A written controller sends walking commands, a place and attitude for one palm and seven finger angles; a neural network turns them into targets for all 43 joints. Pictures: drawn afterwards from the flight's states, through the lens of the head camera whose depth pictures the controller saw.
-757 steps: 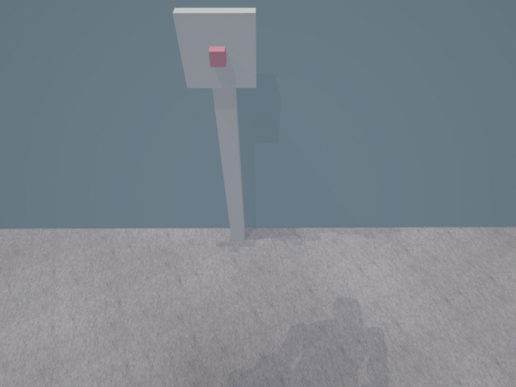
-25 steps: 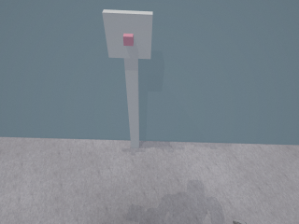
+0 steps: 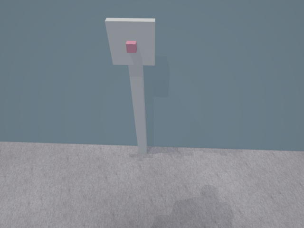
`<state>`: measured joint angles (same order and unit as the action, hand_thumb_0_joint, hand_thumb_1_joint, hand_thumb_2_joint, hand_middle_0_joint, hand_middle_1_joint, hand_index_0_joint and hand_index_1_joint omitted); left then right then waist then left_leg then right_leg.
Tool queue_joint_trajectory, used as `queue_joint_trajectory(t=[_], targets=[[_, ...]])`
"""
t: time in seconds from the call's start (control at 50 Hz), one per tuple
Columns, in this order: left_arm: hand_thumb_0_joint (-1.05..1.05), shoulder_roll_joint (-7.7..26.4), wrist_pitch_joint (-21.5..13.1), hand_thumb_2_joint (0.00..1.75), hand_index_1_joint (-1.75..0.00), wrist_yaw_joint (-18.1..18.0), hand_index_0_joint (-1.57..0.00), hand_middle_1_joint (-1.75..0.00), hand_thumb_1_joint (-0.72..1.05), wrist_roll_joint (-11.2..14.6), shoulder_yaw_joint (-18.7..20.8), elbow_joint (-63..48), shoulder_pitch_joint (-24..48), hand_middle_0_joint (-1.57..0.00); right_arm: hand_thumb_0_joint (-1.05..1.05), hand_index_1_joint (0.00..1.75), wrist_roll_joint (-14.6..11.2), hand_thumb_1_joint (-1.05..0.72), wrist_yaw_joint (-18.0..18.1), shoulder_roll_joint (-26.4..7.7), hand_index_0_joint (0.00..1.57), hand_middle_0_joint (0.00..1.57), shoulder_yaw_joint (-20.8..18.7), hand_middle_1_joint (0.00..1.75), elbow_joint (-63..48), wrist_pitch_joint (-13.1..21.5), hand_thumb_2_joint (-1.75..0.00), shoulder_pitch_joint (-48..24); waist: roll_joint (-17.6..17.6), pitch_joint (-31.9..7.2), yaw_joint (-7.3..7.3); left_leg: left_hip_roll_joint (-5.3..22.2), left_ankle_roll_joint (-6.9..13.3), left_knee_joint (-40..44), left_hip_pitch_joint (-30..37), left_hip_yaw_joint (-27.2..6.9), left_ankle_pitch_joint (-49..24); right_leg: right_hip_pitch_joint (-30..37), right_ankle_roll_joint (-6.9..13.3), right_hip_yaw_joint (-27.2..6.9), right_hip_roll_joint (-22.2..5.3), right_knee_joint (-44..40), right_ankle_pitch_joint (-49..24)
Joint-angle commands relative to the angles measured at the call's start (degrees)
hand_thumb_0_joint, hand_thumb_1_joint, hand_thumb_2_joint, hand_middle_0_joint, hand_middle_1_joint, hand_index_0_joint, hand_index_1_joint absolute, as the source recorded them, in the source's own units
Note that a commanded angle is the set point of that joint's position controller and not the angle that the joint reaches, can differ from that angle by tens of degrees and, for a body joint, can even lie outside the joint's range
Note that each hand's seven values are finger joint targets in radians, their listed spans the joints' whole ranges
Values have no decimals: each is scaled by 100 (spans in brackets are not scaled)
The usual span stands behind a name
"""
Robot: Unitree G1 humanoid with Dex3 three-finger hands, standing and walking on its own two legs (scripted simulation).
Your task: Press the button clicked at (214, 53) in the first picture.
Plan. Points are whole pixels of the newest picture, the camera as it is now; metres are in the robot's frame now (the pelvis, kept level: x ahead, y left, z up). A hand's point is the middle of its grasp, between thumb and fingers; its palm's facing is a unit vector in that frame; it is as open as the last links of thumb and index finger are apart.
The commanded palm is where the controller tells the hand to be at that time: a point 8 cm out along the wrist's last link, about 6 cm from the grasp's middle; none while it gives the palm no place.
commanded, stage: let the arm hang, fingers relaxed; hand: left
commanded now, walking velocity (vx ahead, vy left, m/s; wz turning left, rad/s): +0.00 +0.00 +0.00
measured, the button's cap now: (131, 46) +0.72 +0.12 +0.12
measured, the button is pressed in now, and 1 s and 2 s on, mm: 0 0 0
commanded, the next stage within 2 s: stand and wait in 0.34 s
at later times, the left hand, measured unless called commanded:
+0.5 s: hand out of the picture -0.02 +0.13 -0.18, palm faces +0.05 -0.99 -0.17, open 7.4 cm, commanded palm none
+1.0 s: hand out of the picture +0.02 +0.15 -0.17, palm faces +0.02 -0.98 -0.22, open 7.4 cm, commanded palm none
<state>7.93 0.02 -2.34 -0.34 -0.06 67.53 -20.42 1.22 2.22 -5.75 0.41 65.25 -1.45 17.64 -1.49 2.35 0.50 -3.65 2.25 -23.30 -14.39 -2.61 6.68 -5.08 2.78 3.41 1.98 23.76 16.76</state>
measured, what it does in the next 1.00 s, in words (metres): stands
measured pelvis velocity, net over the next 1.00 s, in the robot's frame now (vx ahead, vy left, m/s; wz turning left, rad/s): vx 0.02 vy -0.03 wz -0.02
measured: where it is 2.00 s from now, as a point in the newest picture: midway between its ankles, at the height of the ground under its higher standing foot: outside the picture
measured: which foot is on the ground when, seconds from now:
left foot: down 0.00-1.00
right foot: down 0.00-1.00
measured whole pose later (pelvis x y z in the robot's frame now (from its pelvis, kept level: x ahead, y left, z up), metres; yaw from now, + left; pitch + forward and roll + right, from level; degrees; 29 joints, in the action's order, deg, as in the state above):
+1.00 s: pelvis +0.02 -0.03 +0.00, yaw -1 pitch -3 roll +1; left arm 8.7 -0.8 -2.4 -0.2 0.6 66.1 -15.9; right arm 1.0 2.9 -9.4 -0.3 65.2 -0.7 13.7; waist -0.4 3.8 0.3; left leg -1.6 0.0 -23.9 -11.8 -2.5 9.4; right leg -1.3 4.8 2.8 4.1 21.0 17.3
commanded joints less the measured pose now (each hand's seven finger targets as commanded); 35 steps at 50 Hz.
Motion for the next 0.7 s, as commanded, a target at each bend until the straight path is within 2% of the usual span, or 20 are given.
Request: queue_joint_trajectory(t=[0.0, 0.08, 0.26, 0.3, 0.34, 0.42, 0.52, 0.62, 0.68], targets=[[0, 426, -62, 90, -30, -40, -20, -30, 90, 4, 103, -85, -509, -20, 0, 30, -25, -90, 31, -524, 20, 20, -104, 30, -44, 92, -90, 441, 357, 502, -17, 693, 83, 256, 166, -590, 100, -739, 148, -672, -785, -712, 57], [0, 365, -71, 90, -30, -57, -20, -30, 90, 6, 107, -107, -482, -20, 0, 30, -20, -90, 39, -437, 20, 20, -92, 30, 0, 95, -90, 498, 148, 683, -13, 711, 70, 221, 102, -563, 3, -801, 154, -695, -771, -700, 7], [0, 321, -92, 90, -30, -60, -20, -30, 90, 12, 149, -133, -411, -20, 0, 30, -21, -90, 69, -424, 20, 20, -94, 30, -20, 136, -90, 522, 140, 549, -29, 724, 49, 121, 100, -504, -234, -570, 157, -708, -798, -711, -281], [0, 322, -100, 90, -30, -61, -20, -30, 90, 17, 158, -146, -384, -20, 0, 30, -23, -90, 79, -425, 20, 20, -95, 30, -21, 146, -90, 515, 1, 471, -24, 734, 45, 100, 154, -512, -357, -491, 154, -707, -799, -683, -470], [0, 358, -106, 90, -30, -64, -20, -30, 90, 14, 173, -148, -411, -20, 0, 30, -40, -90, 87, -487, 20, 20, -104, 30, -44, 153, -90, 492, 145, 427, -45, 751, 53, 57, 186, -503, -474, -423, 124, -673, -778, -685, -639], [0, 357, -104, 90, -30, -60, -20, -30, 90, 23, 173, -141, -371, -20, 0, 30, -31, -90, 93, -502, 20, 20, -104, 30, -37, 154, -90, 480, 19, 371, -27, 749, 42, 50, 247, -487, -505, -356, 138, -674, -818, -687, -748], [0, 428, -108, 90, -30, -67, -20, -30, 90, 22, 175, -147, -339, -20, 0, 30, -41, -90, 100, -589, 20, 20, -116, 30, -53, 142, -90, 409, 198, 374, -20, 771, 38, 10, 297, -448, -546, -309, 87, -672, -822, -697, -1021], [0, 478, -106, 90, -30, -61, -20, -30, 90, 21, 170, -156, -303, -20, 0, 30, -41, -90, 98, -672, 20, 20, -124, 30, -66, 128, -90, 275, 113, 397, -11, 798, 35, 27, 409, -432, -517, -365, 82, -706, -816, -717, -1028], [0, 549, -108, 90, -30, -55, -20, -30, 90, 18, 179, -176, -248, -20, 0, 30, -44, -90, 89, -724, 20, 20, -126, 30, -78, 131, -90, 219, 194, 375, -13, 812, 40, 53, 412, -441, -497, -326, 70, -707, -813, -736, -999]])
